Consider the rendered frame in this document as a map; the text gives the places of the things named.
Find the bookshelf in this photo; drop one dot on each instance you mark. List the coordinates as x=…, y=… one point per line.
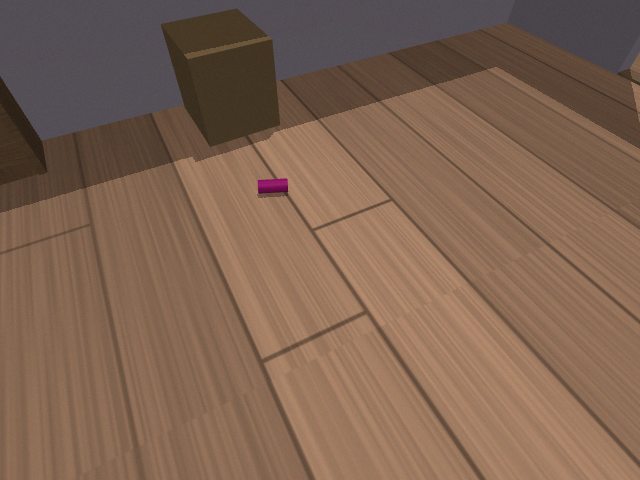
x=21, y=149

